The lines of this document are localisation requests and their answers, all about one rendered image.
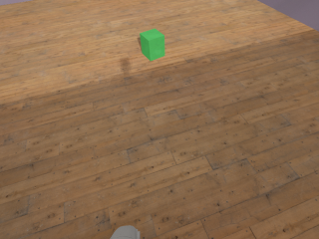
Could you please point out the carton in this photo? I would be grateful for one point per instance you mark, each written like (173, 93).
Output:
(152, 42)

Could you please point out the robot left thigh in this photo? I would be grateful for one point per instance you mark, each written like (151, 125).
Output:
(126, 232)

